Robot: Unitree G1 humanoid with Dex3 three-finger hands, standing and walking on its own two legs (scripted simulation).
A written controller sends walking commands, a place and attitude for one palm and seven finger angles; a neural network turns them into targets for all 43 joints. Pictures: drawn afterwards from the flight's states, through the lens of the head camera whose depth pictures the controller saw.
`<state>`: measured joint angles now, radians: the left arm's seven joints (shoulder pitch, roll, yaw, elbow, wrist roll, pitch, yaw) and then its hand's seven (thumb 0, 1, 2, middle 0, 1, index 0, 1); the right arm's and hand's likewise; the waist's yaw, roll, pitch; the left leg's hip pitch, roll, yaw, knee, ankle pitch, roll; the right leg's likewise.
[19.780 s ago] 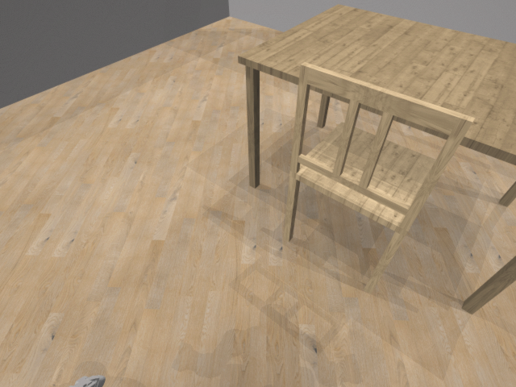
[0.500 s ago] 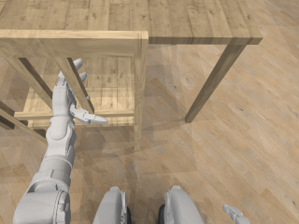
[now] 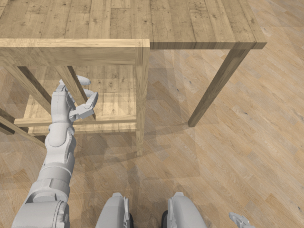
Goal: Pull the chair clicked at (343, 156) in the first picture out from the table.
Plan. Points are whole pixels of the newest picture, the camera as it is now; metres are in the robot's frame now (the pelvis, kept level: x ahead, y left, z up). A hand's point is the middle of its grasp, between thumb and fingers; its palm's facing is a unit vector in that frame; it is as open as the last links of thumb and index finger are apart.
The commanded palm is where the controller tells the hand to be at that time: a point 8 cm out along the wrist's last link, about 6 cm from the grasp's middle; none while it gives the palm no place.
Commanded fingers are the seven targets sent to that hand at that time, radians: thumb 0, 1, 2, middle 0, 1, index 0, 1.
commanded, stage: hook a spindle and tug to test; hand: left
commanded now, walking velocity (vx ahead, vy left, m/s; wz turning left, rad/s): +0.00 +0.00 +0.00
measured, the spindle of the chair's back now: (43, 98) +0.45 +0.29 +0.01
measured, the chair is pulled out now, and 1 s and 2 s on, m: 0.00 0.05 0.18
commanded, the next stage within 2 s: step backward, pulling the chair out in 0.68 s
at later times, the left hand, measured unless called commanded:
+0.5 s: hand (88, 114) +0.40 +0.16 +0.02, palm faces +0.07 -1.00 -0.01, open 5.5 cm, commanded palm +0.36 +0.20 +0.02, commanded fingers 0.00 0.90 0.90 -0.50 -1.45 -0.50 -1.45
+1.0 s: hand (88, 120) +0.37 +0.15 +0.03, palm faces +0.15 -0.99 -0.08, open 5.5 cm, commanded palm +0.34 +0.21 +0.03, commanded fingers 0.00 0.90 0.90 -0.50 -1.45 -0.50 -1.45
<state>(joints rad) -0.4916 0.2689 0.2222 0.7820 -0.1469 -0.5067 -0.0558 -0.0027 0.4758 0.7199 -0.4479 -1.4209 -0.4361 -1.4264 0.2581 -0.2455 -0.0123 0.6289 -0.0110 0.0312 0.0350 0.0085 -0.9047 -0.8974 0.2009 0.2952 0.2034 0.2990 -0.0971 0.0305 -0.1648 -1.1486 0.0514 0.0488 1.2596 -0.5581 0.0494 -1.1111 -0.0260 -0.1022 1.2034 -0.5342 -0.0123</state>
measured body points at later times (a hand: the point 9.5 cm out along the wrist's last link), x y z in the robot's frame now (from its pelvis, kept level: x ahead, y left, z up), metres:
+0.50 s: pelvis +0.02 +0.00 +0.01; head +0.15 +0.01 +0.44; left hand +0.39 +0.21 +0.02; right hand +0.14 -0.25 -0.11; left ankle +0.01 +0.09 -0.63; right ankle +0.01 -0.12 -0.63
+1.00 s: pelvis +0.02 +0.00 +0.08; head +0.11 +0.01 +0.52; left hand +0.36 +0.21 +0.04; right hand +0.13 -0.24 -0.04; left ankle +0.01 +0.09 -0.63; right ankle +0.01 -0.12 -0.63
